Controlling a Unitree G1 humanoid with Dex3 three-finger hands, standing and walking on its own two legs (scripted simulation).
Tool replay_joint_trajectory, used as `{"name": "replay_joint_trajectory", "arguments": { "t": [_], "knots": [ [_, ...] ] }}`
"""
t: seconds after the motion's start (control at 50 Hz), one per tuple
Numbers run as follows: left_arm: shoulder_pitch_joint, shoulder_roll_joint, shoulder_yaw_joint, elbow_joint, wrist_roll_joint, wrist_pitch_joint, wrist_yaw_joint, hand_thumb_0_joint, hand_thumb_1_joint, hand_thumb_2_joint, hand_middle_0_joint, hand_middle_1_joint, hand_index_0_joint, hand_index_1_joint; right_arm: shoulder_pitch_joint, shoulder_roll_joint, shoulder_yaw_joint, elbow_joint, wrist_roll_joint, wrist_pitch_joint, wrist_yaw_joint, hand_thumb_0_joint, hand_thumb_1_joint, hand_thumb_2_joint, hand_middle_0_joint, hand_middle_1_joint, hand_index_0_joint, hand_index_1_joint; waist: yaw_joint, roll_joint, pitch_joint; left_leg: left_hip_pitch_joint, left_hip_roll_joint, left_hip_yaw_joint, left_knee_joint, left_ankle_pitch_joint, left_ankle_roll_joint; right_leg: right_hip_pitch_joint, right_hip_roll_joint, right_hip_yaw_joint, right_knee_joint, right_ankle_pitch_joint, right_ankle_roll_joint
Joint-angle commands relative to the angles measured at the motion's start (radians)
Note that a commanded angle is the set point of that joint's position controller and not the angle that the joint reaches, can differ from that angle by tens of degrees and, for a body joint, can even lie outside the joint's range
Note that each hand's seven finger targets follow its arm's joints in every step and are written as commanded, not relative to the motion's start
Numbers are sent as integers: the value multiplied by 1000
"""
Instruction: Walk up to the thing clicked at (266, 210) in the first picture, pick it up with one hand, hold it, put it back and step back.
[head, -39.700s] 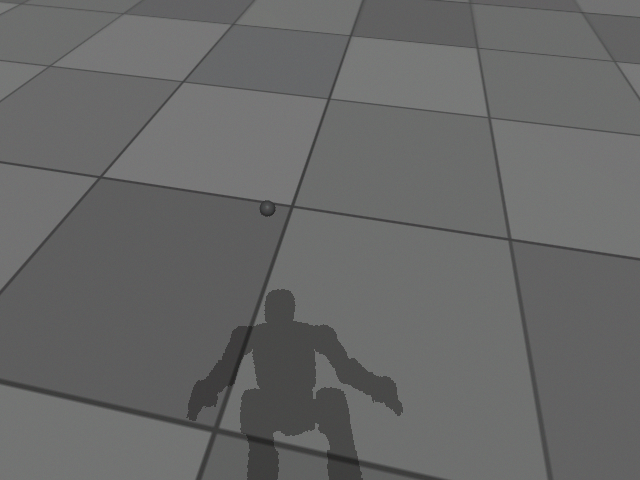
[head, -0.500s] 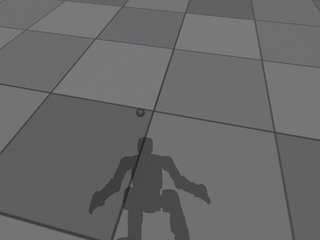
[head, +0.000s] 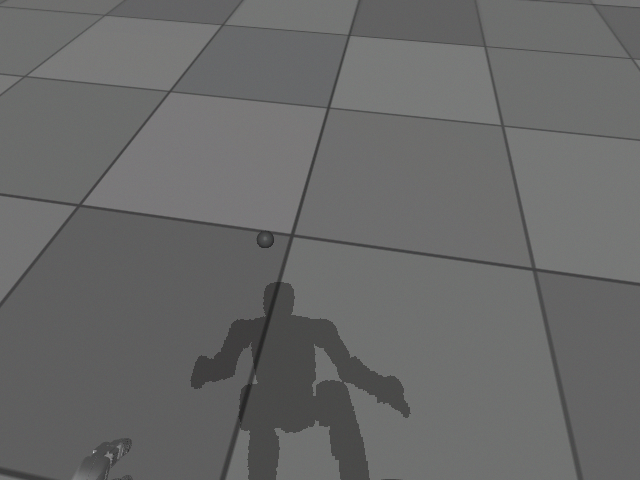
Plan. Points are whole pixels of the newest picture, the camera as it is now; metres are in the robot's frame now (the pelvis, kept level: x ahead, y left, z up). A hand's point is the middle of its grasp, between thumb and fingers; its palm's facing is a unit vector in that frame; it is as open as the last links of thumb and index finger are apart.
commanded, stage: step back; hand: left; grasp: from above
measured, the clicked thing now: (265, 239) +1.04 +0.19 -0.73
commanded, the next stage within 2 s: stand in 0.10 s
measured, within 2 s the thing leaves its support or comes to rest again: neither
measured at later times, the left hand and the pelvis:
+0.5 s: hand out of the picture +0.08 +0.26 -0.14, palm faces +0.00 -0.94 -0.33, open 7.4 cm; pelvis +0.00 +0.00 +0.02, yaw +0 degrees
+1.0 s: hand out of the picture +0.06 +0.24 -0.13, palm faces -0.02 -0.94 -0.35, open 7.4 cm; pelvis -0.01 -0.01 +0.02, yaw +0 degrees
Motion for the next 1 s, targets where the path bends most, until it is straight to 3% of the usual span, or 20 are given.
{"name": "replay_joint_trajectory", "arguments": {
  "t": [0.0, 0.02, 0.06, 0.08, 0.12, 0.14, 0.34, 0.44, 0.62, 0.68, 0.82, 0.92, 0.98],
  "knots": [
    [-53, 257, 64, -34, -4, -25, 15, 0, 900, 900, -200, -300, -200, -300, -43, -205, -37, -45, 5, -28, -17, 0, -900, -900, 200, 300, 200, 300, 20, -50, -144, -42, 96, -87, -104, 304, 52, 186, -99, 109, -130, 224, -68],
    [-67, 259, 65, -37, -4, -23, 15, 0, 900, 900, -200, -300, -200, -300, -26, -209, -39, -32, 1, -29, -20, 0, -900, -900, 200, 300, 200, 300, 10, -34, -171, -14, 103, -83, -119, 344, 54, 194, -107, 108, -101, 276, -75],
    [-54, 249, 63, -30, -10, -23, 17, 0, 900, 900, -200, -300, -200, -300, -39, -215, -40, -29, -1, -30, -22, 0, -900, -900, 200, 300, 200, 300, 21, 4, -175, -14, 108, -90, -107, 423, 60, 204, -93, 76, -83, 319, -71],
    [-16, 190, 28, 7, -24, -18, 11, 0, 900, 900, -200, -300, -200, -300, -61, -203, -25, -33, 0, -40, -17, 0, -900, -900, 200, 300, 200, 300, 22, 21, -161, 30, 132, -133, -186, 418, 52, 201, -74, 94, -115, 319, -47],
    [-28, 204, 27, 19, -22, -19, 9, 0, 900, 900, -200, -300, -200, -300, -89, -207, -26, -28, 3, -46, -15, 0, -900, -900, 200, 300, 200, 300, 25, 34, -159, 58, 134, -129, -195, 450, 42, 211, -77, 90, -149, 331, -40],
    [-57, 211, 27, 22, -18, -19, 9, 0, 900, 900, -200, -300, -200, -300, -86, -204, -25, -25, 5, -45, -15, 0, -900, -900, 200, 300, 200, 300, 13, 33, -139, 30, 133, -128, -219, 415, 36, 230, -73, 86, -163, 307, -35],
    [-50, 220, 10, 82, -9, -26, 7, 0, 900, 900, -200, -300, -200, -300, -131, -199, -20, 0, 9, -37, -14, 0, -900, -900, 200, 300, 200, 300, 10, 23, -122, 113, 130, -94, -294, 378, 23, 252, -86, 86, -265, 327, -25],
    [-44, 226, 5, 97, -6, -28, 7, 0, 900, 900, -200, -300, -200, -300, -141, -194, -19, 7, 10, -33, -10, 0, -900, -900, 200, 300, 200, 300, 6, 6, -92, 108, 124, -91, -326, 273, 23, 223, -88, 90, -307, 244, -24],
    [-14, 230, 0, 113, -5, -29, 5, 0, 900, 900, -200, -300, -200, -300, -141, -196, -16, 21, 9, -33, -5, 0, -900, -900, 200, 300, 200, 300, 11, 0, -90, 113, 127, -96, -345, 231, 21, 210, -93, 98, -325, 208, -26],
    [-11, 239, -1, 114, -4, -26, 5, 0, 900, 900, -200, -300, -200, -300, -133, -189, -13, 25, 6, -30, -2, 0, -900, -900, 200, 300, 200, 300, 11, -14, -67, 81, 119, -98, -363, 142, 18, 193, -88, 95, -333, 118, -24],
    [4, 244, 0, 109, -7, -29, 5, 0, 900, 900, -200, -300, -200, -300, -121, -196, -12, 32, 3, -30, -2, 0, -900, -900, 200, 300, 200, 300, 15, -11, -97, 102, 122, -93, -346, 195, 18, 193, -96, 104, -329, 170, -30],
    [1, 248, -1, 107, -9, -27, 5, 0, 900, 900, -200, -300, -200, -300, -96, -189, -7, 44, 5, -24, -1, 0, -900, -900, 200, 300, 200, 300, 12, -27, -69, 70, 118, -93, -343, 152, 18, 184, -95, 113, -338, 108, -31],
    [6, 242, -2, 102, -8, -30, 5, 0, 900, 900, -200, -300, -200, -300, -94, -199, -9, 39, 5, -26, -1, 0, -900, -900, 200, 300, 200, 300, 11, -11, -97, 77, 125, -92, -333, 203, 20, 213, -98, 110, -324, 193, -31]
  ]
}}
